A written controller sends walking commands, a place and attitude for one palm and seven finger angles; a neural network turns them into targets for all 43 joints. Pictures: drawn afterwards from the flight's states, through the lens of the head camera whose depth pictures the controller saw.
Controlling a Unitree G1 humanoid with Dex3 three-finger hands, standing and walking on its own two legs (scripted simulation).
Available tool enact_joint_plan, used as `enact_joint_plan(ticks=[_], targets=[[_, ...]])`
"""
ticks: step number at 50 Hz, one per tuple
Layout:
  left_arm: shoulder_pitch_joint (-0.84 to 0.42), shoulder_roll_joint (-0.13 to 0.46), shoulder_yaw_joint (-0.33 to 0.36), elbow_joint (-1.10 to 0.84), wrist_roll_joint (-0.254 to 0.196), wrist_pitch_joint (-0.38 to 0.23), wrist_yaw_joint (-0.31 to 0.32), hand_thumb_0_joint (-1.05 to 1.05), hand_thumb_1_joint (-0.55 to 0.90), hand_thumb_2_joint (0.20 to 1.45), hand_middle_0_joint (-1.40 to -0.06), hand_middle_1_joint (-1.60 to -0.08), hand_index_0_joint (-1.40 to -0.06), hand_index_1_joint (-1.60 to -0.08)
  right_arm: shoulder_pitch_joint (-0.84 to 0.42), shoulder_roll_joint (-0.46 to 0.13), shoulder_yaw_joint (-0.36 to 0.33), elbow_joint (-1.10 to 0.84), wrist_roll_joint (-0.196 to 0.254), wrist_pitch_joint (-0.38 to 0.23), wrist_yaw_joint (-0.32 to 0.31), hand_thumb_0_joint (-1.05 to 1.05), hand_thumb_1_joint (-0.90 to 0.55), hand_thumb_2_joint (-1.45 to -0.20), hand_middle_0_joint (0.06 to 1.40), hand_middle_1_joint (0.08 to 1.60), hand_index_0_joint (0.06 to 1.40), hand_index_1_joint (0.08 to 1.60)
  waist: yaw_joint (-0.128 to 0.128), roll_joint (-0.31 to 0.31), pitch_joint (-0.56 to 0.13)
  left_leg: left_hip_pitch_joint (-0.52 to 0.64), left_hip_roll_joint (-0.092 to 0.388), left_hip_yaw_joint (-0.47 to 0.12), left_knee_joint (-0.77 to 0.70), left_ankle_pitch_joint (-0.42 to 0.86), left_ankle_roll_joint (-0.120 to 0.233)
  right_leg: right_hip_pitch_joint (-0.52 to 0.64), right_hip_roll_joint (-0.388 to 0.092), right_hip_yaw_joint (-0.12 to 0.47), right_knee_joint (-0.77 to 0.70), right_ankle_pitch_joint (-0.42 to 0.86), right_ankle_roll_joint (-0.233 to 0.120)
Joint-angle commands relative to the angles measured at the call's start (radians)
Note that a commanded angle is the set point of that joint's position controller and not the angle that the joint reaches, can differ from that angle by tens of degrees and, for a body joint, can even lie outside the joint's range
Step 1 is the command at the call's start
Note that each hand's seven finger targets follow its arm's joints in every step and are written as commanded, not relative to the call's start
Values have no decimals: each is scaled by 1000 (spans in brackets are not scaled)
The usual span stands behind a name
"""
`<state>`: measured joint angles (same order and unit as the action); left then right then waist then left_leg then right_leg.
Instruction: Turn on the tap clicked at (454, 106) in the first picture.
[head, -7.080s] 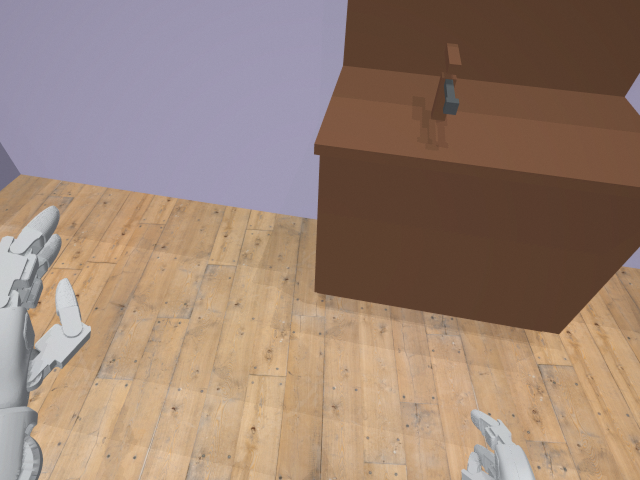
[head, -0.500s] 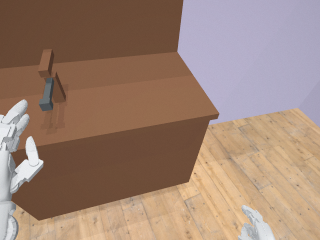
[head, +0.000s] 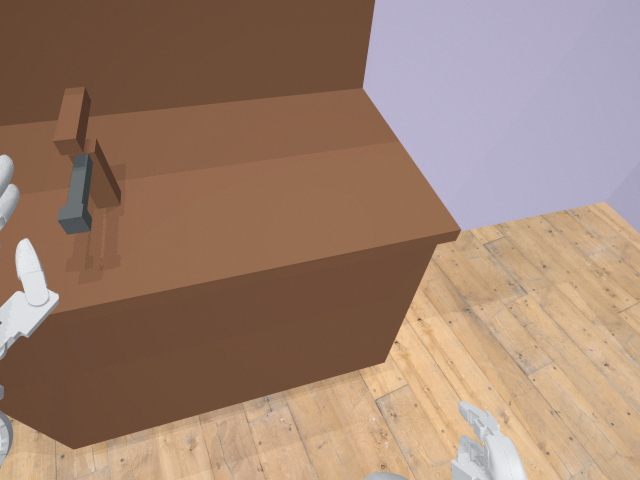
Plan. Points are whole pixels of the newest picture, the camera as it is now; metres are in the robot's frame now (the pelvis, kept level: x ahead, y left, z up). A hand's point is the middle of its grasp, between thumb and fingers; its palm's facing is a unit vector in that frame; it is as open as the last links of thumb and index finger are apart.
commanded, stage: come to a stop and stand still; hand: left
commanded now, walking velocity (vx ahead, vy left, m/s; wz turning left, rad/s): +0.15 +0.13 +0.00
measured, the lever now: (75, 219) +0.39 +0.35 +0.09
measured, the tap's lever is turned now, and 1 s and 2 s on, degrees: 0 0 0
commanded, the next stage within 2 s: look again from close up in 1.40 s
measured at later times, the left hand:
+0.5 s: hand (63, 247) +0.27 +0.26 +0.19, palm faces +0.42 -0.82 -0.38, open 7.5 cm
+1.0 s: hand (63, 260) +0.27 +0.27 +0.18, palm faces +0.32 -0.87 -0.37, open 7.5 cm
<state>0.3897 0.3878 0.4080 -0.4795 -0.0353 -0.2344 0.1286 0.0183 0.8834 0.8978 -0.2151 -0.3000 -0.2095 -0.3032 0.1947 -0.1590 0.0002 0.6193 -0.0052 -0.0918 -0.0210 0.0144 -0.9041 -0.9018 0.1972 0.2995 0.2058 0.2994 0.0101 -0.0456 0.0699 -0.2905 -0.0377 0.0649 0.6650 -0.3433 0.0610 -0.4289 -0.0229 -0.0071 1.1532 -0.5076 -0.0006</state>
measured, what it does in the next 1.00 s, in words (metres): steps on the spot: right foot, then left foot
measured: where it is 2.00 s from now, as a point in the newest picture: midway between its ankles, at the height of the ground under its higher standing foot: outside the picture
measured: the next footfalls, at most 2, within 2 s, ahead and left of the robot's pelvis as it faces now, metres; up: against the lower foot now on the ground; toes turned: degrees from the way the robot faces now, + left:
right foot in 0.16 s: +0.10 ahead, -0.09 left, +0.00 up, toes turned -4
left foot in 0.36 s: +0.12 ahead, +0.15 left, +0.00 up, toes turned +1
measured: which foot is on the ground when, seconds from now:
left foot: down 0.00-0.16, up 0.18-0.34, down 0.36-1.00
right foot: up 0.00-0.14, down 0.16-1.00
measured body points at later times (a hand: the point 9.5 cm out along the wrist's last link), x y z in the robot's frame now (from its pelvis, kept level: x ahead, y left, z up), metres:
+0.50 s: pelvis +0.05 +0.02 +0.01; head +0.07 +0.03 +0.46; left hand +0.24 +0.31 +0.21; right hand +0.23 -0.22 -0.06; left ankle +0.08 +0.14 -0.72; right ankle +0.06 -0.09 -0.72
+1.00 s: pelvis +0.03 +0.04 +0.02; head +0.05 +0.04 +0.47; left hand +0.24 +0.31 +0.20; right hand +0.19 -0.21 -0.06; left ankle +0.08 +0.14 -0.72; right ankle +0.06 -0.09 -0.72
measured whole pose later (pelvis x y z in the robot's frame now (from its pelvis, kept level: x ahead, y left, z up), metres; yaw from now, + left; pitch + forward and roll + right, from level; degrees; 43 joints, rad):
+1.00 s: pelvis +0.03 +0.04 +0.02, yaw -3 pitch -2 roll -1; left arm 0.42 0.35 0.33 -0.43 -0.04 -0.21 0.10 0.02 0.89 0.90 -0.21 -0.30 -0.20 -0.30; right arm 0.24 -0.23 -0.01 0.58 0.00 -0.15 -0.03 0.01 -0.90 -0.90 0.20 0.30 0.21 0.30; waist 0.01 0.00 0.06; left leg -0.26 0.04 0.08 0.50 -0.21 0.01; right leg -0.24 -0.03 -0.06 0.45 -0.18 0.01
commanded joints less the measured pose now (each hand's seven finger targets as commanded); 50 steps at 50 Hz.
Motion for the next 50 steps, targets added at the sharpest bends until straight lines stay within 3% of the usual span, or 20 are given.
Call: enact_joint_plan(ticks=[1, 5, 6, 8, 9, 11, 12, 15, 19, 21, 28, 37, 38, 39, 40, 41, 43, 45, 48, 50], targets=[[-12, 144, 67, -277, -3, -62, 4, 0, 900, 900, -200, -300, -200, -300, -64, -160, -48, -156, 17, -83, -1, 0, -900, -900, 200, 300, 200, 300, -1, 241, -144, 145, 240, -205, -304, 395, 136, -68, -32, -49, -197, 99, -4], [58, 141, 82, -183, -4, -36, 17, 0, 900, 900, -200, -300, -200, -300, -59, -164, -31, -167, 16, -69, -10, 0, -900, -900, 200, 300, 200, 300, 6, 165, -165, -45, 200, -132, -212, 231, 53, 296, 10, -128, -616, 247, -5], [60, 168, 107, -160, -5, -33, 22, 0, 900, 900, -200, -300, -200, -300, -66, -157, -25, -172, 14, -63, -17, 0, -900, -900, 200, 300, 200, 300, 6, 91, -178, -92, 175, -107, -134, 190, 23, 392, -17, -80, -706, 315, -15], [10, 194, 135, -133, -7, -31, 30, 0, 900, 900, -200, -300, -200, -300, -54, -152, -29, -182, 5, -53, -16, 0, -900, -900, 200, 300, 200, 300, -8, -145, -196, -288, 42, -35, 190, -63, -48, 474, -320, 381, -830, 376, -159], [-20, 165, 113, -136, -16, -32, 26, 0, 900, 900, -200, -300, -200, -300, -49, -160, -45, -180, 18, -55, -7, 0, -900, -900, 200, 300, 200, 300, 2, -191, -169, -295, 50, -81, 325, -157, -69, 404, -405, 475, -864, 416, -220], [-29, 172, 109, -190, -14, -31, 31, 0, 900, 900, -200, -300, -200, -300, -75, -152, -33, -171, 27, -49, -1, 0, -900, -900, 200, 300, 200, 300, 1, -88, -132, -263, 99, -136, 336, -144, -72, 343, -393, 392, -812, 573, -224], [-4, 159, 102, -198, -9, -34, 39, 0, 900, 900, -200, -300, -200, -300, -75, -136, -18, -166, 22, -42, -7, 0, -900, -900, 200, 300, 200, 300, 4, -58, -140, -203, 120, -128, 247, -130, -70, 329, -356, 267, -761, 677, -198], [19, 152, 88, -247, -4, -30, 54, 0, 900, 900, -200, -300, -200, -300, -82, -118, -7, -162, 5, -34, -31, 0, -900, -900, 200, 300, 200, 300, -1, -49, -183, 8, 50, -1, -54, 94, -79, 257, -206, 51, -710, 612, -101], [-10, 159, 71, -277, -13, -19, 52, 0, 900, 900, -200, -300, -200, -300, -93, -158, -36, -179, 16, -50, -57, 0, -900, -900, 200, 300, 200, 300, 14, 97, -140, 67, 153, -120, -224, 263, -53, 160, -63, 25, -678, 235, -3], [-14, 156, 86, -242, -12, -6, 44, 0, 900, 900, -200, -300, -200, -300, -97, -152, -23, -175, 15, -51, -60, 0, -900, -900, 200, 300, 200, 300, 8, 179, -116, -9, 163, -149, -289, 315, -47, 238, -7, -22, -629, 363, 13], [-27, 110, 20, -251, -9, 17, 31, 0, 900, 900, -200, -300, -200, -300, -73, -153, -25, -184, 10, -63, -43, 0, -900, -900, 200, 300, 200, 300, 8, 180, -215, 52, 166, -114, -282, 437, -72, 325, 11, -36, -679, 469, 10], [-8, 129, 42, -208, -26, 58, 33, 0, 900, 900, -200, -300, -200, -300, -78, -139, -10, -184, 8, -37, -48, 0, -900, -900, 200, 300, 200, 300, 3, 77, -184, 20, 92, -47, -277, 195, -88, 329, -17, 0, -826, 433, 3], [-1058, 925, 592, -425, 144, -56, 7, 0, 900, 900, -200, -300, -200, -300, 54, -189, -54, -159, -42, -89, -50, 0, -900, -900, 200, 300, 200, 300, 24, -71, 14, -84, 126, -13, -125, 240, -54, 137, -92, 87, -919, 496, 61], [-465, 312, 199, 186, 46, -9, -41, 0, 900, 900, -200, -300, -200, -300, -4, -72, -14, -93, -9, -85, -49, 0, -900, -900, 200, 300, 200, 300, 15, -107, -186, 41, 33, -18, -170, 218, -40, 208, -137, 73, -851, 509, -50], [-214, 179, 96, 202, 12, -8, -52, 0, 900, 900, -200, -300, -200, -300, -6, -151, -52, -183, 6, -105, -40, 0, -900, -900, 200, 300, 200, 300, 63, 36, -146, 88, 62, -7, -157, 227, -61, 194, -119, 170, -858, 561, -20], [-127, 35, -31, 118, -12, -22, -58, 0, 900, 900, -200, -300, -200, -300, -14, -152, -50, -190, 18, -111, -16, 0, -900, -900, 200, 300, 200, 300, 43, 190, -211, 111, 84, -4, -200, 271, -54, 290, -118, 104, -780, 603, -32], [-106, 89, -31, -105, -19, -38, -37, 0, 900, 900, -200, -300, -200, -300, -39, -159, -43, -205, 20, -115, 4, 0, -900, -900, 200, 300, 200, 300, 43, 154, -233, 99, 100, -37, -229, 274, -47, 316, -84, 56, -768, 459, -10], [-29, 126, -1, -147, -16, -33, -20, 0, 900, 900, -200, -300, -200, -300, -55, -158, -37, -207, 16, -118, 3, 0, -900, -900, 200, 300, 200, 300, 43, 15, -199, 58, 92, -51, -237, 151, -46, 286, -75, 49, -810, 297, -7], [-22, 171, 67, -165, -17, -27, -2, 0, 900, 900, -200, -300, -200, -300, -70, -160, -30, -212, 17, -115, -16, 0, -900, -900, 200, 300, 200, 300, 27, -43, -136, 30, 92, -70, -268, 22, -44, 213, -63, 34, -843, 124, -9], [-66, 186, 97, -172, -12, -37, 1, 0, 900, 900, -200, -300, -200, -300, -74, -165, -33, -209, 15, -117, -30, 0, -900, -900, 200, 300, 200, 300, 18, -1, -97, 21, 97, -83, -296, -27, -39, 175, -49, 43, -854, 63, -10]])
